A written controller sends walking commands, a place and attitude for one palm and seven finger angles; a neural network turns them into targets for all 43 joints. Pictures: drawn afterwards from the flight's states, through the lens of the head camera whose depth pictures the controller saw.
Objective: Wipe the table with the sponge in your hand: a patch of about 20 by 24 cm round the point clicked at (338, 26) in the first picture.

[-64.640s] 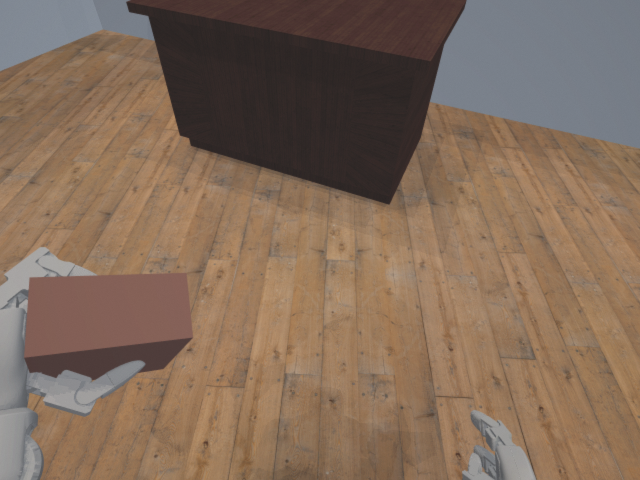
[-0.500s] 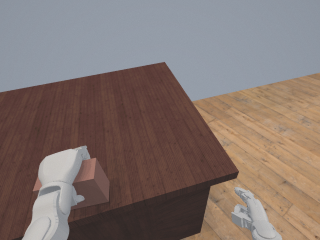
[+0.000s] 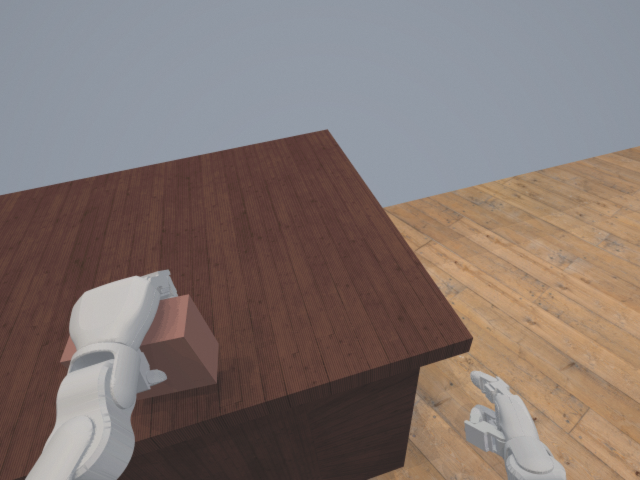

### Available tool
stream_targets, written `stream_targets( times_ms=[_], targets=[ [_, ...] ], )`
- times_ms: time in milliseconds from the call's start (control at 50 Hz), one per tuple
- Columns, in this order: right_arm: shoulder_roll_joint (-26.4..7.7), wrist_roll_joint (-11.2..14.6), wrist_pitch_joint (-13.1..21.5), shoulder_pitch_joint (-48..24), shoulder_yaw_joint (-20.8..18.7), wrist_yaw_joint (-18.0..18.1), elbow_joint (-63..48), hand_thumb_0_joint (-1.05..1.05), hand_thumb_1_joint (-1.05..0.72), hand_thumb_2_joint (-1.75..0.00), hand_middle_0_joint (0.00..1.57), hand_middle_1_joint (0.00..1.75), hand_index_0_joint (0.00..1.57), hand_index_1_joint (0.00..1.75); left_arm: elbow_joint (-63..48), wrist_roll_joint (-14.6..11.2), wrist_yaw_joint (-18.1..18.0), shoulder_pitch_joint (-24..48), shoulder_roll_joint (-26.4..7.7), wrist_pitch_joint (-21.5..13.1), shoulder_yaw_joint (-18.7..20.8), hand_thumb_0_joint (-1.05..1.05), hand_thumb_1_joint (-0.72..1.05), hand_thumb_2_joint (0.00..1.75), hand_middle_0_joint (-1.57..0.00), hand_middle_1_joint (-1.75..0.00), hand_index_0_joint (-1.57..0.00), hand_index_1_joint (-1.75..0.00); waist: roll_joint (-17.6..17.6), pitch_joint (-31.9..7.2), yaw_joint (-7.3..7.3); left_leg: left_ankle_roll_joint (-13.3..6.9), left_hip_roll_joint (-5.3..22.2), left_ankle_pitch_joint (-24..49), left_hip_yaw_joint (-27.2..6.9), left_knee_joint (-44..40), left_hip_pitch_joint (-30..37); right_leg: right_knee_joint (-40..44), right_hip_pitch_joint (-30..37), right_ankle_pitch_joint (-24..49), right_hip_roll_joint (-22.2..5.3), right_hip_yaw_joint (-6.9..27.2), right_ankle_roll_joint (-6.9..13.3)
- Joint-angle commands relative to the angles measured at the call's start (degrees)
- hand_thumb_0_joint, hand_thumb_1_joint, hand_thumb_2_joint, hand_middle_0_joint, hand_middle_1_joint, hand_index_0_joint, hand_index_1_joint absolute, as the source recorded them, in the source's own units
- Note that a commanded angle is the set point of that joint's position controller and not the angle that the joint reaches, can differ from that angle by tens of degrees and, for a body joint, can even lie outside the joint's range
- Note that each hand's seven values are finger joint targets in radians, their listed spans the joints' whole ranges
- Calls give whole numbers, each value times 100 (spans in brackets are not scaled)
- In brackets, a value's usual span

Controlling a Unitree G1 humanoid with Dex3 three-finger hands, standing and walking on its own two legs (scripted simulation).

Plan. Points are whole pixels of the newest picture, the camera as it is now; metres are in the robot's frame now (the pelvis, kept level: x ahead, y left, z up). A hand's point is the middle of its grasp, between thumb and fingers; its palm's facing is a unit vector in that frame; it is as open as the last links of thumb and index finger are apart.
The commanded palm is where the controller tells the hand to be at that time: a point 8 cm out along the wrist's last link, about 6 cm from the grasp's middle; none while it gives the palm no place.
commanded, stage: lift the sponge slowly off the table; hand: left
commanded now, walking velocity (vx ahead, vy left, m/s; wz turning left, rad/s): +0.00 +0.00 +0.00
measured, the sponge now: (155, 359) +0.23 +0.27 +0.05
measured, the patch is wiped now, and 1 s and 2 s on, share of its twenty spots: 1.00 1.00 1.00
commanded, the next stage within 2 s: bring the sponge back beside the body in 0.80 s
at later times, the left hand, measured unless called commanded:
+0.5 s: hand (138, 306) +0.24 +0.26 +0.14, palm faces +0.15 -0.12 -0.98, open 10.0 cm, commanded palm +0.20 +0.26 +0.21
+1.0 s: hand (142, 298) +0.25 +0.26 +0.15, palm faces +0.17 -0.15 -0.97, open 10.0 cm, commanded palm +0.20 +0.26 +0.22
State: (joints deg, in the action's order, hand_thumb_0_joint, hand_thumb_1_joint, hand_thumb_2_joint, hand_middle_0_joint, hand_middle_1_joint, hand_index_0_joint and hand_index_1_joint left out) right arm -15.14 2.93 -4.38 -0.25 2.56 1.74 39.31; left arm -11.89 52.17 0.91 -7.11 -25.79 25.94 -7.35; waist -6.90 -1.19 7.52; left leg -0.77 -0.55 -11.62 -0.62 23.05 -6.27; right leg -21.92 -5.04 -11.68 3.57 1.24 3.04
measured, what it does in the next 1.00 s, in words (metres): stands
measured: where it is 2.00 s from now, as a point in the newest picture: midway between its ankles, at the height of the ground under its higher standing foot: outside the picture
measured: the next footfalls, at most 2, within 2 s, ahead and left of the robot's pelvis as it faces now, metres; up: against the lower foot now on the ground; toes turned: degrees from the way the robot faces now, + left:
none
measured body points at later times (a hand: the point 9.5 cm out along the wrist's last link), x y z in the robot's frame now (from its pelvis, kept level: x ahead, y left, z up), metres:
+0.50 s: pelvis -0.01 +0.00 +0.00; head -0.04 -0.05 +0.45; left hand +0.23 +0.27 +0.19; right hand +0.26 -0.18 -0.07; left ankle +0.02 +0.11 -0.74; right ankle +0.01 -0.09 -0.74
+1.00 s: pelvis -0.01 +0.00 +0.00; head -0.04 -0.04 +0.45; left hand +0.23 +0.26 +0.20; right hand +0.26 -0.18 -0.06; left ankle +0.02 +0.11 -0.74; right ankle +0.01 -0.09 -0.74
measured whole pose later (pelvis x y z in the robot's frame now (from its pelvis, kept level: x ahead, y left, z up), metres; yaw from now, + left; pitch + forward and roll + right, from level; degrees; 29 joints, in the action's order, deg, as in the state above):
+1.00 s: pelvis -0.01 +0.00 +0.00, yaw +0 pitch -4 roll +0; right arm -14.7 3.5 -4.0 -1.3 4.3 2.6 37.4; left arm -16.7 49.2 5.4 0.3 -28.1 29.5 -7.0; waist -7.0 -1.2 7.7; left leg -1.0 -1.1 -10.9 -0.7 23.1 -7.8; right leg -22.8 -6.9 -11.4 3.0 1.3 2.7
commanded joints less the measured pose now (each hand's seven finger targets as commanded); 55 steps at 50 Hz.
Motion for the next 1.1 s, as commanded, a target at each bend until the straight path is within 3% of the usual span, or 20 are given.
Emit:
stream_targets(
  times_ms=[0,140,200,240,280,500,540,560,640,700,740,800,820,900,940,960,1000,1040,1060,1080],
  targets=[
    [-487,-4,324,-1560,-165,93,-1047,0,-90,-90,20,30,20,30,-974,177,-218,1663,-1278,92,889,0,10,130,-120,-160,-120,-160,431,-690,-1,-230,-117,783,-332,-216,138,491,-111,311,-162,599,180],
    [-458,15,442,-1619,-124,172,-1106,0,-90,-90,20,30,20,30,-1227,183,-59,2211,-1367,-3,821,0,10,130,-120,-160,-120,-160,160,-897,-33,-234,-139,683,-378,-277,243,478,-66,199,-150,679,208],
    [-467,-1,421,-1546,-124,169,-1030,0,-90,-90,20,30,20,30,-868,166,-3,2096,-1286,46,788,0,10,130,-120,-160,-120,-160,438,-701,-31,-223,-116,691,-358,-283,136,508,-132,217,-174,538,177],
    [-451,19,435,-1619,-119,157,-1096,0,-90,-90,20,30,20,30,-1199,178,-14,2340,-1455,41,910,0,10,130,-120,-160,-120,-160,173,-889,-17,-213,-119,666,-371,-311,190,472,-60,182,-158,685,206],
    [-444,11,431,-1575,-107,137,-1057,0,-90,-90,20,30,20,30,-1032,183,-19,2250,-1487,88,982,0,10,130,-120,-160,-120,-160,439,-963,18,-199,-116,833,-374,-273,125,405,11,362,-184,596,188],
    [-460,12,336,-1621,-95,77,-1201,0,-90,-90,20,30,20,30,-1430,-61,86,1970,-1391,320,971,0,10,130,-120,-160,-120,-160,365,-974,61,-203,-85,1037,-350,-210,84,305,46,714,-190,530,190],
    [-483,34,337,-1678,-77,106,-1214,0,-90,-90,20,30,20,30,-1605,-55,83,2177,-1726,343,1228,0,10,130,-120,-160,-120,-160,345,-954,39,-200,-80,891,-400,-238,96,347,-46,463,-162,688,199],
    [-451,30,352,-1638,-61,114,-1252,0,-90,-90,20,30,20,30,-1558,-61,112,2260,-1474,360,996,0,10,130,-120,-160,-120,-160,389,-960,21,-210,-89,913,-353,-197,60,310,-20,516,-184,554,195],
    [-466,38,375,-1698,-68,120,-1264,0,-90,-90,20,30,20,30,-1851,-80,129,2307,-1748,340,1201,0,10,130,-120,-160,-120,-160,172,-1158,50,-198,-96,1013,-416,-203,153,268,72,663,-178,704,219],
    [-469,41,357,-1583,-58,154,-1189,0,-90,-90,20,30,20,30,-1363,-138,195,2282,-1543,400,1015,0,10,130,-120,-160,-120,-160,447,-783,-10,-192,-62,810,-392,-231,56,385,-169,395,-188,521,174],
    [-441,86,389,-1668,-41,162,-1253,0,-90,-90,20,30,20,30,-1596,-138,204,2453,-1513,374,983,0,10,130,-120,-160,-120,-160,239,-855,-28,-182,-61,662,-426,-286,97,386,-196,203,-165,632,201],
    [-464,60,381,-1599,-34,201,-1199,0,-90,-90,20,30,20,30,-1277,-103,236,2620,-1347,371,758,0,10,130,-120,-160,-120,-160,342,-783,-64,-191,-62,534,-384,-306,50,422,-246,131,-184,473,176],
    [-452,72,383,-1619,-47,190,-1200,0,-90,-90,20,30,20,30,-1490,-64,217,2695,-1432,327,817,0,10,130,-120,-160,-120,-160,250,-996,-36,-189,-76,652,-402,-294,112,371,-144,245,-200,514,174],
    [-439,24,380,-1584,-48,140,-1242,0,-90,-90,20,30,20,30,-1476,-70,176,2314,-1423,332,917,0,10,130,-120,-160,-120,-160,390,-1066,54,-189,-58,868,-403,-279,94,301,26,467,-160,461,199],
    [-461,32,347,-1629,-56,117,-1256,0,-90,-90,20,30,20,30,-1680,-52,112,2260,-1762,334,1275,0,10,130,-120,-160,-120,-160,251,-1139,95,-173,-48,866,-421,-297,70,282,88,439,-153,641,221],
    [-437,16,332,-1596,-39,106,-1308,0,-90,-90,20,30,20,30,-1644,-62,114,2143,-1546,357,1129,0,10,130,-120,-160,-120,-160,375,-1155,114,-185,-67,943,-369,-253,-1,214,163,554,-162,507,216],
    [-465,10,275,-1584,-60,82,-1274,0,-90,-90,20,30,20,30,-1556,-137,94,1866,-1573,390,1199,0,10,130,-120,-160,-120,-160,442,-1025,109,-178,-57,960,-360,-214,-5,266,64,603,-178,550,191],
    [-486,33,255,-1653,-63,58,-1297,0,-90,-90,20,30,20,30,-1815,-149,54,1739,-1828,404,1464,0,10,130,-120,-160,-120,-160,263,-1074,127,-166,-73,1004,-395,-197,5,227,79,627,-158,708,214],
    [-436,35,250,-1626,-36,50,-1359,0,-90,-90,20,30,20,30,-1721,-206,87,1624,-1467,438,1162,0,10,130,-120,-160,-120,-160,350,-956,108,-180,-65,980,-353,-175,-74,212,46,624,-181,531,198],
    [-446,52,262,-1611,-48,44,-1311,0,-90,-90,20,30,20,30,-1778,-217,86,1661,-1538,413,1219,0,10,130,-120,-160,-120,-160,430,-974,67,-174,-51,998,-391,-157,-18,234,-30,633,-192,587,173]
  ],
)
